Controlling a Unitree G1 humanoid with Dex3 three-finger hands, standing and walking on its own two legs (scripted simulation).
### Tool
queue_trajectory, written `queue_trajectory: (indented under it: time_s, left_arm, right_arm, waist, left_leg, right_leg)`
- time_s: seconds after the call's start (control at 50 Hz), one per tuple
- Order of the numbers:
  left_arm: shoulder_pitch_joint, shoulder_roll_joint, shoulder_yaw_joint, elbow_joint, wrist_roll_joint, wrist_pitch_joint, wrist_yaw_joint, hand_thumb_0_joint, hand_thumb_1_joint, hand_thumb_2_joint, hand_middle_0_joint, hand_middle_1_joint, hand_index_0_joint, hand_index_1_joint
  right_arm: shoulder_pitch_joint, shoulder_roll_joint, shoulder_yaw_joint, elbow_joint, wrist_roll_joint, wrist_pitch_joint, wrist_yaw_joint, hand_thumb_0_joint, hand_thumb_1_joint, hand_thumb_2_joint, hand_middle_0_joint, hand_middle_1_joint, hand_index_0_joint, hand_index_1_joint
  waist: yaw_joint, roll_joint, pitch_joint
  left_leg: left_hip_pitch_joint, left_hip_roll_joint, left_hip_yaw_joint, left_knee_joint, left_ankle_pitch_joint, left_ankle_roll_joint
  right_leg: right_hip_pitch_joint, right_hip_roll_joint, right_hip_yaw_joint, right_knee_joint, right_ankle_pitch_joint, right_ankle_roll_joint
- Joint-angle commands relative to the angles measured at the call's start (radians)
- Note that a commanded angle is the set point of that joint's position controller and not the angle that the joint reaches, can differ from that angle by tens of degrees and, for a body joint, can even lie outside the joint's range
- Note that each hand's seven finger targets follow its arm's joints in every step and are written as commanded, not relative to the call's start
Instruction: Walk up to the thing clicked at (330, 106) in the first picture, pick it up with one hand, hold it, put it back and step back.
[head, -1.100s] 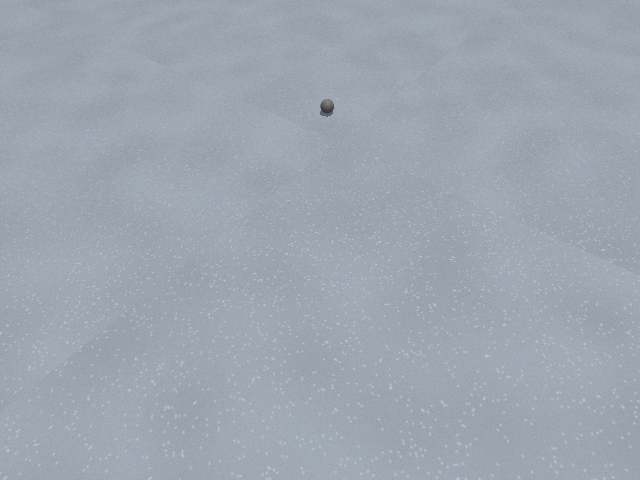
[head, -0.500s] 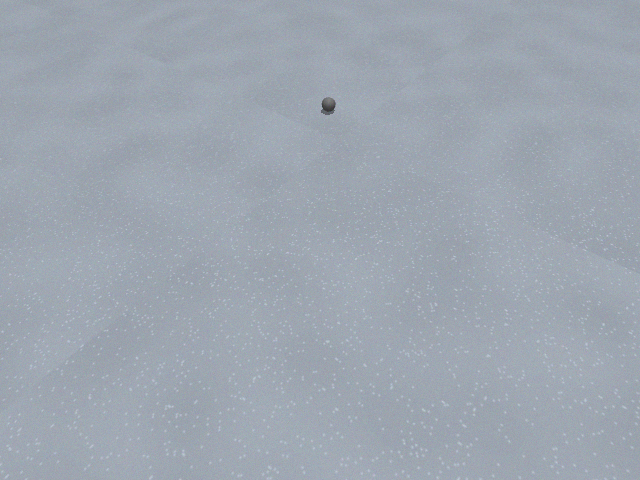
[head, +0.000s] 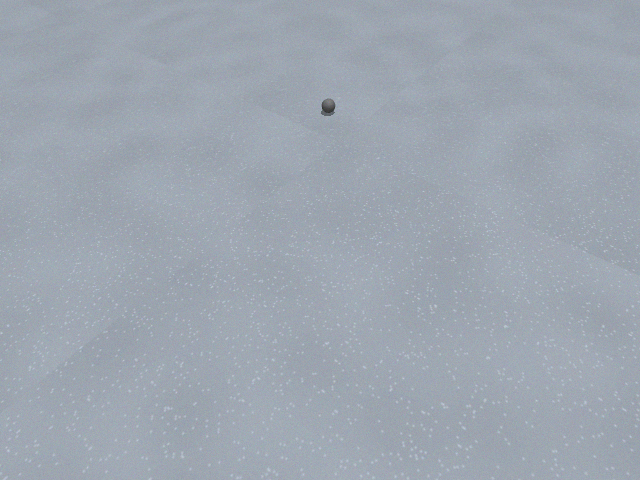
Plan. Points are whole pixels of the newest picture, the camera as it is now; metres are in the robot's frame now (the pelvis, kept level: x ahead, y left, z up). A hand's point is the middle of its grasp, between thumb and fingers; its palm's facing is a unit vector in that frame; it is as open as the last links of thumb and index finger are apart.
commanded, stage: stand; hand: left
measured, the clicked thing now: (328, 105) +2.08 +0.12 -0.74
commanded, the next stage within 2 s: walk up in 0.02 s
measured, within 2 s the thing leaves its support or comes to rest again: neither
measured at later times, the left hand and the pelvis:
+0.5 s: hand (138, 359) +0.31 +0.35 -0.13, palm faces -0.35 -0.83 -0.44, open 7.4 cm; pelvis +0.13 +0.08 -0.01, yaw -17 degrees
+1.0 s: hand (206, 225) +0.63 +0.32 -0.16, palm faces -0.49 -0.76 -0.43, open 7.4 cm; pelvis +0.43 +0.11 -0.03, yaw -32 degrees
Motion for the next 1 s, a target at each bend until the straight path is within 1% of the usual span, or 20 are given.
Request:
queue_trajectory:
  time_s: [0.0, 0.06, 0.12, 0.2, 0.26, 0.28, 0.3, 0.34, 0.4, 0.5, 0.54, 0.62, 0.64, 0.66, 0.68, 0.7, 0.74, 0.78, 0.82, 0.98]
  left_arm:
    - [0.09, 0.378, 0.104, -0.132, 0.009, -0.031, -0.017, 0.0, 0.9, 0.9, -0.2, -0.3, -0.2, -0.3]
    - [-0.021, 0.368, 0.119, -0.168, 0.02, -0.042, -0.03, 0.0, 0.9, 0.9, -0.2, -0.3, -0.2, -0.3]
    - [0.004, 0.403, 0.128, -0.193, 0.016, -0.068, -0.015, 0.0, 0.9, 0.9, -0.2, -0.3, -0.2, -0.3]
    - [0.1, 0.401, 0.125, -0.212, 0.011, -0.073, -0.012, 0.0, 0.9, 0.9, -0.2, -0.3, -0.2, -0.3]
    - [0.022, 0.385, 0.111, -0.247, -0.001, -0.065, -0.016, 0.0, 0.9, 0.9, -0.2, -0.3, -0.2, -0.3]
    - [-0.037, 0.315, 0.094, -0.281, -0.003, -0.059, -0.017, 0.0, 0.9, 0.9, -0.2, -0.3, -0.2, -0.3]
    - [-0.056, 0.232, 0.071, -0.31, -0.006, -0.062, -0.007, 0.0, 0.9, 0.9, -0.2, -0.3, -0.2, -0.3]
    - [-0.065, 0.34, 0.07, -0.299, -0.005, -0.064, 0.002, 0.0, 0.9, 0.9, -0.2, -0.3, -0.2, -0.3]
    - [0.02, 0.356, 0.083, -0.221, -0.021, -0.073, -0.034, 0.0, 0.9, 0.9, -0.2, -0.3, -0.2, -0.3]
    - [-0.069, 0.286, 0.066, -0.292, -0.032, -0.074, -0.059, 0.0, 0.9, 0.9, -0.2, -0.3, -0.2, -0.3]
    - [-0.128, 0.265, 0.064, -0.291, -0.018, -0.068, -0.047, 0.0, 0.9, 0.9, -0.2, -0.3, -0.2, -0.3]
    - [0.095, 0.277, 0.088, -0.237, -0.025, -0.047, -0.021, 0.0, 0.9, 0.9, -0.2, -0.3, -0.2, -0.3]
    - [0.269, 0.322, 0.113, -0.193, -0.022, -0.044, -0.006, 0.0, 0.9, 0.9, -0.2, -0.3, -0.2, -0.3]
    - [0.456, 0.397, 0.151, -0.161, -0.008, -0.043, 0.013, 0.0, 0.9, 0.9, -0.2, -0.3, -0.2, -0.3]
    - [0.451, 0.467, 0.158, -0.192, -0.013, -0.042, 0.031, 0.0, 0.9, 0.9, -0.2, -0.3, -0.2, -0.3]
    - [0.329, 0.508, 0.162, -0.23, -0.014, -0.042, 0.049, 0.0, 0.9, 0.9, -0.2, -0.3, -0.2, -0.3]
    - [0.179, 0.451, 0.147, -0.278, -0.022, -0.05, 0.067, 0.0, 0.9, 0.9, -0.2, -0.3, -0.2, -0.3]
    - [0.125, 0.391, 0.128, -0.284, -0.027, -0.071, 0.064, 0.0, 0.9, 0.9, -0.2, -0.3, -0.2, -0.3]
    - [0.01, 0.384, 0.126, -0.298, -0.023, -0.098, 0.053, 0.0, 0.9, 0.9, -0.2, -0.3, -0.2, -0.3]
    - [-0.017, 0.435, 0.138, -0.289, 0.016, -0.121, 0.043, 0.0, 0.9, 0.9, -0.2, -0.3, -0.2, -0.3]
  right_arm:
    - [-0.082, -0.372, -0.141, -0.217, -0.043, -0.044, 0.034, 0.0, -0.9, -0.9, 0.2, 0.3, 0.2, 0.3]
    - [-0.056, -0.262, -0.124, -0.259, -0.041, -0.032, 0.076, 0.0, -0.9, -0.9, 0.2, 0.3, 0.2, 0.3]
    - [-0.089, -0.229, -0.124, -0.333, -0.04, -0.03, 0.099, 0.0, -0.9, -0.9, 0.2, 0.3, 0.2, 0.3]
    - [-0.087, -0.262, -0.129, -0.36, -0.041, -0.046, 0.097, 0.0, -0.9, -0.9, 0.2, 0.3, 0.2, 0.3]
    - [0.032, -0.28, -0.151, -0.329, -0.043, -0.055, 0.092, 0.0, -0.9, -0.9, 0.2, 0.3, 0.2, 0.3]
    - [0.18, -0.332, -0.175, -0.282, -0.056, -0.06, 0.08, 0.0, -0.9, -0.9, 0.2, 0.3, 0.2, 0.3]
    - [0.245, -0.424, -0.201, -0.286, -0.062, -0.059, 0.067, 0.0, -0.9, -0.9, 0.2, 0.3, 0.2, 0.3]
    - [0.058, -0.437, -0.186, -0.35, -0.035, -0.055, 0.076, 0.0, -0.9, -0.9, 0.2, 0.3, 0.2, 0.3]
    - [0.048, -0.308, -0.153, -0.352, -0.031, -0.066, 0.063, 0.0, -0.9, -0.9, 0.2, 0.3, 0.2, 0.3]
    - [0.094, -0.334, -0.152, -0.36, -0.017, -0.056, 0.07, 0.0, -0.9, -0.9, 0.2, 0.3, 0.2, 0.3]
    - [0.12, -0.311, -0.153, -0.349, -0.028, -0.046, 0.083, 0.0, -0.9, -0.9, 0.2, 0.3, 0.2, 0.3]
    - [0.059, -0.285, -0.149, -0.406, -0.022, -0.042, 0.081, 0.0, -0.9, -0.9, 0.2, 0.3, 0.2, 0.3]
    - [0.038, -0.276, -0.142, -0.429, -0.024, -0.044, 0.081, 0.0, -0.9, -0.9, 0.2, 0.3, 0.2, 0.3]
    - [0.069, -0.242, -0.124, -0.445, -0.02, -0.044, 0.078, 0.0, -0.9, -0.9, 0.2, 0.3, 0.2, 0.3]
    - [0.154, -0.236, -0.111, -0.448, -0.005, -0.04, 0.074, 0.0, -0.9, -0.9, 0.2, 0.3, 0.2, 0.3]
    - [0.158, -0.349, -0.139, -0.424, -0.01, -0.029, 0.064, 0.0, -0.9, -0.9, 0.2, 0.3, 0.2, 0.3]
    - [0.021, -0.366, -0.145, -0.414, -0.011, -0.047, 0.073, 0.0, -0.9, -0.9, 0.2, 0.3, 0.2, 0.3]
    - [0.094, -0.308, -0.132, -0.386, -0.013, -0.047, 0.088, 0.0, -0.9, -0.9, 0.2, 0.3, 0.2, 0.3]
    - [0.184, -0.281, -0.136, -0.377, -0.033, -0.012, 0.106, 0.0, -0.9, -0.9, 0.2, 0.3, 0.2, 0.3]
    - [0.223, -0.273, -0.18, -0.39, -0.04, 0.013, 0.153, 0.0, -0.9, -0.9, 0.2, 0.3, 0.2, 0.3]
  waist:
    - [-0.003, 0.069, -0.096]
    - [-0.047, -0.091, 0.029]
    - [-0.03, -0.186, 0.01]
    - [0.004, -0.163, -0.094]
    - [-0.086, -0.056, -0.113]
    - [-0.172, 0.123, -0.153]
    - [-0.214, 0.389, -0.161]
    - [-0.133, 0.212, -0.047]
    - [-0.076, 0.055, 0.001]
    - [-0.113, 0.135, 0.066]
    - [-0.118, 0.101, 0.036]
    - [0.025, 0.027, -0.073]
    - [0.119, -0.026, -0.148]
    - [0.203, -0.134, -0.227]
    - [0.162, -0.22, -0.323]
    - [0.128, -0.135, -0.318]
    - [0.098, 0.082, -0.129]
    - [0.013, 0.037, -0.039]
    - [-0.079, -0.032, 0.043]
    - [-0.132, -0.16, -0.022]
  left_leg:
    - [0.079, 0.079, -0.008, 0.176, -0.399, 0.086]
    - [-0.124, 0.008, -0.05, 0.37, -0.39, 0.091]
    - [-0.464, 0.033, -0.175, 0.489, -0.224, 0.047]
    - [-0.416, 0.032, -0.163, 0.339, -0.328, 0.03]
    - [-0.095, 0.01, -0.071, 0.044, -0.146, 0.04]
    - [0.286, 0.046, -0.143, -0.09, -0.201, 0.068]
    - [0.446, 0.301, -0.504, -0.156, -0.406, 0.131]
    - [0.2, 0.451, -0.62, -0.223, -0.555, 0.291]
    - [0.175, 0.242, -0.245, -0.151, -0.292, 0.153]
    - [0.199, 0.194, -0.066, -0.125, 0.019, 0.16]
    - [0.054, 0.149, 0.046, -0.075, 0.264, 0.099]
    - [-0.215, 0.094, 0.154, 0.283, 0.565, 0.026]
    - [-0.351, 0.053, 0.177, 0.496, 0.537, -0.006]
    - [-0.576, 0.004, 0.12, 0.824, 0.176, -0.035]
    - [-0.748, -0.063, 0.009, 1.023, -0.385, -0.068]
    - [-0.761, 0.004, -0.17, 1.148, -0.41, -0.069]
    - [-0.711, 0.098, -0.201, 1.088, -0.264, -0.048]
    - [-0.573, 0.113, -0.144, 0.935, -0.144, -0.007]
    - [-0.437, 0.149, -0.126, 0.807, -0.092, 0.013]
    - [-0.042, 0.129, 0.057, 0.457, 0.165, -0.019]
  right_leg:
    - [-0.203, -0.143, 0.283, 0.017, -0.326, -0.091]
    - [-0.365, -0.218, 0.512, -0.084, -0.592, -0.14]
    - [-0.076, -0.276, 0.635, -0.104, -0.463, -0.218]
    - [0.018, -0.27, 0.596, -0.05, -0.341, -0.236]
    - [-0.175, -0.151, 0.374, 0.146, -0.229, -0.148]
    - [-0.497, 0.003, 0.191, 0.348, -0.254, -0.051]
    - [-0.803, 0.128, 0.058, 0.666, -0.461, -0.026]
    - [-0.812, -0.066, 0.042, 0.751, -0.304, -0.021]
    - [-0.665, -0.121, 0.04, 0.672, -0.154, -0.012]
    - [-0.623, -0.111, -0.052, 0.386, -0.046, 0.003]
    - [-0.438, -0.027, -0.153, 0.326, 0.031, -0.012]
    - [0.072, 0.064, -0.251, 0.28, 0.139, -0.06]
    - [0.308, 0.043, -0.219, 0.259, 0.122, -0.092]
    - [0.508, -0.154, 0.125, 0.196, -0.083, -0.192]
    - [0.591, -0.478, 0.698, 0.08, -0.208, -0.345]
    - [0.446, -0.545, 0.923, 0.008, -0.49, -0.435]
    - [0.185, -0.429, 0.672, -0.072, -0.427, -0.369]
    - [-0.031, -0.305, 0.395, -0.041, -0.165, -0.247]
    - [-0.281, -0.235, 0.228, -0.094, -0.221, -0.187]
    - [-0.596, -0.16, 0.065, 0.044, -0.322, -0.125]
